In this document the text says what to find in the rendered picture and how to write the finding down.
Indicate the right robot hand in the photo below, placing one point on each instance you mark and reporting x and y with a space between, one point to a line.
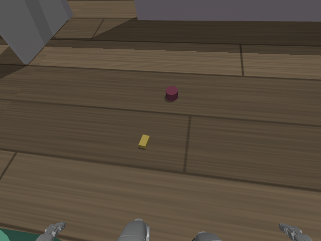
293 232

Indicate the left robot hand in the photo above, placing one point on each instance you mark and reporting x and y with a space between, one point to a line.
51 232

